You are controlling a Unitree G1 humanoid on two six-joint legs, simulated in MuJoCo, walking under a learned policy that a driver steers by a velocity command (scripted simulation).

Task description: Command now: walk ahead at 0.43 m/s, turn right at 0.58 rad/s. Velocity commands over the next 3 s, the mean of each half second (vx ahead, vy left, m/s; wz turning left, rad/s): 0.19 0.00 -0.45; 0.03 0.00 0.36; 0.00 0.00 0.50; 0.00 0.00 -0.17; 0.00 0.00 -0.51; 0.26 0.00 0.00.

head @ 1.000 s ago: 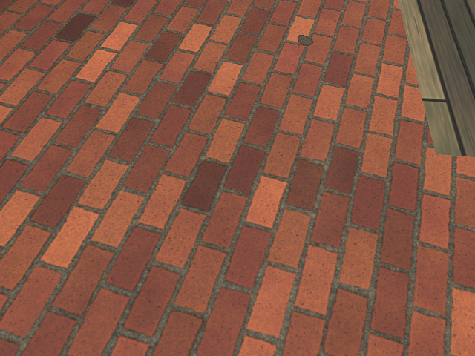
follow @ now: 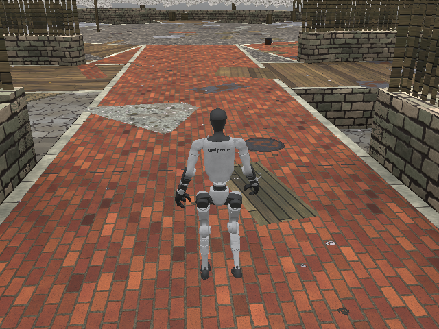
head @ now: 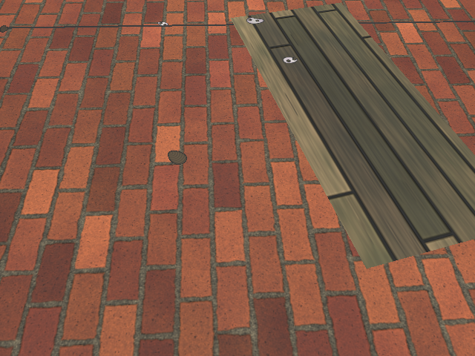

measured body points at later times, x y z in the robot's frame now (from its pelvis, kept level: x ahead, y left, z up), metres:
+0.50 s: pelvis +0.17 -0.04 -0.01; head +0.21 -0.06 +0.44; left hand +0.40 +0.16 -0.09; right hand +0.23 -0.34 -0.13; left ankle +0.17 +0.11 -0.68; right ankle +0.23 -0.14 -0.74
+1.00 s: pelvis +0.20 -0.01 +0.01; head +0.24 +0.01 +0.46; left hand +0.38 +0.27 -0.10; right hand +0.31 -0.31 -0.09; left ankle +0.21 +0.09 -0.74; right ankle +0.21 -0.16 -0.69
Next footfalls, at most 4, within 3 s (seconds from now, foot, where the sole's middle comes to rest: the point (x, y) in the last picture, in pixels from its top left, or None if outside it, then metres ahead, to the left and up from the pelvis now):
0.32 right None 0.27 -0.15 -0.77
0.72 left None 0.25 0.09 -0.77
1.14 right None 0.26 -0.15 -0.77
1.54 left None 0.20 0.11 -0.77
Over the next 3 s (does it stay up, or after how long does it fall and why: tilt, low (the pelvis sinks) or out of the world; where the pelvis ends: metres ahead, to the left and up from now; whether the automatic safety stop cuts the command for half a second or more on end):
stays up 0.30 -0.06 0.01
